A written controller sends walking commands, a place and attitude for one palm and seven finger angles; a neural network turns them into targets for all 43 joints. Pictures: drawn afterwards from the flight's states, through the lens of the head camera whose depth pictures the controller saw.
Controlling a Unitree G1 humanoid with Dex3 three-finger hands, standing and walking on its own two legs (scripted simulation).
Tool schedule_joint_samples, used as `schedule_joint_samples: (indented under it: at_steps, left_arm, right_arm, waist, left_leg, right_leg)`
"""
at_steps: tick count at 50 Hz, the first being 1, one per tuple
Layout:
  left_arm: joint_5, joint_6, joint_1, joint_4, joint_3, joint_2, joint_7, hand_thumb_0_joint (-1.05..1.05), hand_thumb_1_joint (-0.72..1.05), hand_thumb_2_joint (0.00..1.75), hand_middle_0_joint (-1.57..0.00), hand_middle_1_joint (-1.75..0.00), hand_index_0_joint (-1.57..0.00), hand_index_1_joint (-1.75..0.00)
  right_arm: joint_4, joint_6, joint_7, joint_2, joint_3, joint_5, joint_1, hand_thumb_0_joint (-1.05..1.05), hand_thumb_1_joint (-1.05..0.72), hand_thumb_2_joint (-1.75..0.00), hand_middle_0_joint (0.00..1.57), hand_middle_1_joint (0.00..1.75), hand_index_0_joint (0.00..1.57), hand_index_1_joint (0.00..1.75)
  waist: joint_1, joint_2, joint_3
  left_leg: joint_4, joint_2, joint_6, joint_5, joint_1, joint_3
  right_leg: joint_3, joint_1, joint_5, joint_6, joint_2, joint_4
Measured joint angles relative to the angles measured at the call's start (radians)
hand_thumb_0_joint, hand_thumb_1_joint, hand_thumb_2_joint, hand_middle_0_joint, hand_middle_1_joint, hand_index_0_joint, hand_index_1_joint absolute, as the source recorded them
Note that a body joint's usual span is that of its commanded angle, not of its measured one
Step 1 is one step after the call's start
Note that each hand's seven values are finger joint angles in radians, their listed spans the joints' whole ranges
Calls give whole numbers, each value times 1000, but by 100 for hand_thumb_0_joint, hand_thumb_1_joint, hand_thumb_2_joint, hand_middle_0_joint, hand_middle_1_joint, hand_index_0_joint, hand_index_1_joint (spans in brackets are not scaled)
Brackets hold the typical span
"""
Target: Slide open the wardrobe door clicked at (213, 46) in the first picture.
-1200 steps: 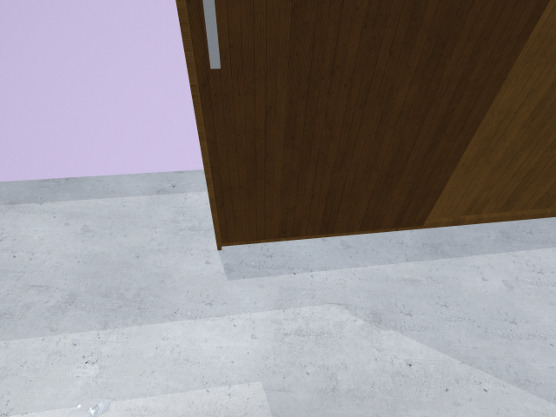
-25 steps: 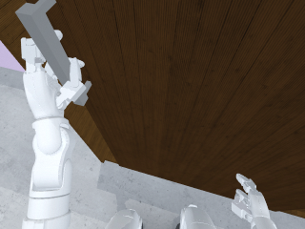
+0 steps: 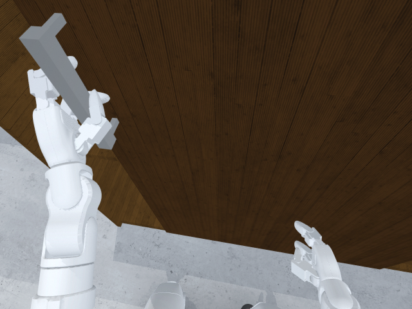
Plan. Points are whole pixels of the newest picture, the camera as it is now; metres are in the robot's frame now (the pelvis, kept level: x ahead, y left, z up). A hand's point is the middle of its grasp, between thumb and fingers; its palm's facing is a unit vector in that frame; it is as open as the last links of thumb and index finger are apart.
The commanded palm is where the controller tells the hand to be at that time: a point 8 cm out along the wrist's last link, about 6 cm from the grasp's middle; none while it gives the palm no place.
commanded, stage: step sideways, sliding the door along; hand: left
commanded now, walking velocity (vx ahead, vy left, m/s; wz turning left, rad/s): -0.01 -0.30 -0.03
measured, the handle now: (86, 92) +0.38 +0.24 +0.20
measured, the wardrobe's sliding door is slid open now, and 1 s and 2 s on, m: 0.24 0.44 0.44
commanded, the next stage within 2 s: stop walking and hold the door there in 1.16 s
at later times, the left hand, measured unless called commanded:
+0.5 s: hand (167, 129) +0.32 +0.10 +0.19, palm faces +0.20 -0.98 +0.02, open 7.4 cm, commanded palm +0.30 +0.09 +0.17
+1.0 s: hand (233, 136) +0.32 +0.01 +0.19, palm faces +0.32 -0.95 +0.03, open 7.5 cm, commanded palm +0.29 -0.01 +0.17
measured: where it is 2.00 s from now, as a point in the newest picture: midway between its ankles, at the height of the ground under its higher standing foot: outside the picture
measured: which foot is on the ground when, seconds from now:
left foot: up 0.00-0.16, down 0.18-0.64, up 0.66-0.86, down 0.88-1.00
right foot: down 0.00-0.20, up 0.22-0.62, down 0.64-0.86, up 0.88-1.00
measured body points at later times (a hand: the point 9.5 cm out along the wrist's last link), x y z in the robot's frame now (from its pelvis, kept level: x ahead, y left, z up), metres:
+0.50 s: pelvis -0.05 -0.08 +0.02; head +0.01 -0.04 +0.46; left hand +0.31 +0.15 +0.19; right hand +0.10 -0.28 -0.08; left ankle -0.04 +0.09 -0.73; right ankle -0.03 -0.28 -0.65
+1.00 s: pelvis -0.07 -0.20 +0.00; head +0.01 -0.16 +0.44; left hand +0.30 +0.06 +0.19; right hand +0.13 -0.42 -0.10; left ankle -0.05 -0.08 -0.73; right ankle -0.06 -0.34 -0.64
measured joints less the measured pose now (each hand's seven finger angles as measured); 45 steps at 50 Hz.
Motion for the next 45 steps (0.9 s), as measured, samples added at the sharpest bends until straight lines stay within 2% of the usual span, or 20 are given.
schedule_joint_samples:
  at_steps: [3, 5, 7, 9, 11, 12, 14, 18, 24, 29, 31, 32, 33, 34, 35, 38, 41, 43, 44, 45]
  left_arm:
    - [-3, -8, 9, -9, -13, -8, 4, -2, 75, 81, -42, -140, 0, -118]
    - [4, -21, 12, -20, -29, -12, 4, -2, 75, 81, -40, -140, 0, -117]
    - [6, -43, 8, -26, -45, -5, -5, -2, 75, 80, -40, -140, 0, -117]
    - [9, -45, -3, -40, -63, 12, -23, -2, 75, 80, -40, -140, 0, -115]
    - [1, -54, -40, -22, -80, 45, -46, -2, 74, 80, -41, -140, 0, -112]
    - [2, -66, -55, 1, -84, 56, -59, -3, 73, 79, -41, -140, 0, -112]
    - [3, -68, -66, 28, -84, 64, -78, -2, 72, 79, -42, -140, -1, -114]
    - [4, -51, -83, 82, -91, 59, -96, 0, 70, 80, -44, -140, -3, -120]
    - [-1, -28, -129, 162, -79, 72, -102, 2, 70, 83, -45, -140, -4, -127]
    - [-18, -17, -201, 243, -36, 94, -74, 1, 71, 85, -42, -140, -2, -128]
    - [-22, -7, -242, 282, -12, 104, -56, 0, 72, 85, -40, -140, 0, -127]
    - [-24, -1, -261, 301, 3, 109, -46, 0, 73, 86, -40, -140, 0, -125]
    - [-24, -3, -270, 319, 25, 97, -32, 0, 73, 86, -39, -140, 0, -123]
    - [-23, -4, -274, 332, 40, 88, -20, 0, 73, 86, -39, -140, 0, -122]
    - [-26, -3, -275, 342, 46, 84, -14, 0, 73, 85, -39, -140, 0, -121]
    - [-38, 5, -274, 348, 33, 77, -4, 0, 74, 84, -38, -137, 0, -120]
    - [-19, -1, -270, 314, 9, 63, 2, 0, 74, 84, -37, -136, 0, -120]
    - [-13, -10, -273, 286, -10, 59, -4, -1, 74, 84, -37, -136, 0, -119]
    - [-16, -13, -277, 272, -19, 59, -10, -1, 74, 84, -38, -136, 0, -118]
    - [-15, -14, -292, 261, -29, 68, -16, -1, 74, 84, -38, -137, 0, -117]
  right_arm:
    - [33, 22, -23, -25, -28, 2, -8, 1, -91, -90, 20, 30, 20, 30]
    - [43, 36, -35, -37, -36, -3, -6, 1, -91, -90, 20, 30, 20, 30]
    - [45, 53, -42, -45, -39, -8, -1, 1, -91, -90, 20, 30, 20, 30]
    - [35, 66, -51, -53, -46, -13, 12, 1, -91, -90, 20, 30, 20, 30]
    - [37, 72, -56, -36, -63, -18, 17, 1, -91, -90, 19, 30, 20, 30]
    - [43, 76, -48, -24, -64, -18, 20, 1, -91, -90, 19, 30, 20, 30]
    - [53, 78, -32, -4, -50, -22, 31, 1, -91, -90, 19, 30, 20, 30]
    - [65, 81, -4, 28, -20, -22, 73, 1, -91, -90, 19, 30, 20, 30]
    - [66, 94, -4, 71, 9, -18, 111, 1, -91, -90, 20, 30, 20, 30]
    - [40, 70, -4, 68, 15, -7, 110, 1, -90, -90, 20, 30, 21, 30]
    - [29, 58, -3, 57, 15, 2, 104, 1, -90, -90, 20, 30, 21, 30]
    - [28, 54, -2, 47, 15, 9, 96, 1, -90, -90, 20, 30, 21, 30]
    - [37, 53, -4, 22, 11, 15, 74, 1, -90, -90, 20, 30, 21, 30]
    - [51, 57, -10, -1, 3, 18, 52, 1, -90, -90, 20, 30, 21, 30]
    - [63, 63, -20, -20, -8, 20, 36, 1, -90, -90, 20, 30, 21, 30]
    - [95, 82, -47, -58, -30, 16, 14, 1, -91, -90, 20, 30, 20, 30]
    - [99, 99, -60, -73, -36, 9, 16, 1, -91, -90, 20, 30, 20, 30]
    - [84, 107, -61, -78, -38, 6, 28, 1, -91, -90, 20, 30, 20, 30]
    - [71, 106, -61, -83, -42, 3, 37, 1, -91, -90, 20, 30, 20, 30]
    - [71, 102, -61, -69, -54, 2, 30, 1, -91, -90, 20, 30, 20, 30]
  waist:
    - [-7, -42, -7]
    - [-20, -71, -10]
    - [-41, -91, -19]
    - [-58, -92, -35]
    - [-64, -117, -22]
    - [-57, -128, -10]
    - [-54, -124, -2]
    - [-34, -89, -20]
    - [2, -67, -48]
    - [31, -53, -45]
    - [39, -56, -43]
    - [39, -57, -43]
    - [26, -19, -31]
    - [9, 7, -22]
    - [-4, 15, -16]
    - [-12, -12, -10]
    - [-12, -52, -15]
    - [-14, -67, -25]
    - [-13, -57, -36]
    - [-11, -76, -15]
  left_leg:
    - [220, -125, 22, -132, -70, 3]
    - [188, -169, 25, -130, -64, 35]
    - [43, -180, 24, -44, -26, 73]
    - [-139, -161, 32, 146, 42, 103]
    - [-154, -157, 85, 128, 58, 112]
    - [-143, -149, 94, 111, 66, 117]
    - [-149, -113, 87, 105, 85, 114]
    - [-212, -28, 51, 148, 115, 103]
    - [-292, 67, -10, 208, 138, 89]
    - [-278, 112, -69, 223, 117, 65]
    - [-227, 111, -88, 206, 87, 50]
    - [-187, 105, -82, 189, 65, 40]
    - [-132, 114, -34, 160, 35, 7]
    - [-43, 90, 16, 65, -5, -28]
    - [69, 45, 37, -31, -49, -42]
    - [287, -85, 47, -148, -122, 11]
    - [159, -143, 46, -91, -101, 93]
    - [-71, -143, 47, 103, -28, 140]
    - [-146, -120, 71, 227, 3, 139]
    - [-119, -116, 88, 215, 2, 139]
  right_leg:
    - [21, -37, 30, -10, -30, -9]
    - [27, -51, 51, -12, -40, -28]
    - [22, -74, 59, -13, -39, -25]
    - [9, -116, 43, -13, -22, 27]
    - [35, -173, -61, 15, -16, 170]
    - [63, -200, -132, 23, -4, 271]
    - [82, -248, -193, 38, 16, 449]
    - [86, -304, -110, 63, -8, 596]
    - [73, -246, -47, 93, -71, 456]
    - [26, -91, -70, 90, -55, 187]
    - [9, -8, -9, 82, -45, 50]
    - [1, 29, -13, 66, -45, -9]
    - [-18, 32, -38, 51, -29, -3]
    - [-34, 23, -47, 40, -28, 18]
    - [-43, 14, -49, 34, -42, 32]
    - [-44, 5, -33, 26, -88, 28]
    - [-50, -5, -25, 19, -102, 14]
    - [-61, -35, -48, 16, -92, 67]
    - [-58, -72, -75, 22, -70, 146]
    - [-19, -109, -138, 29, -64, 257]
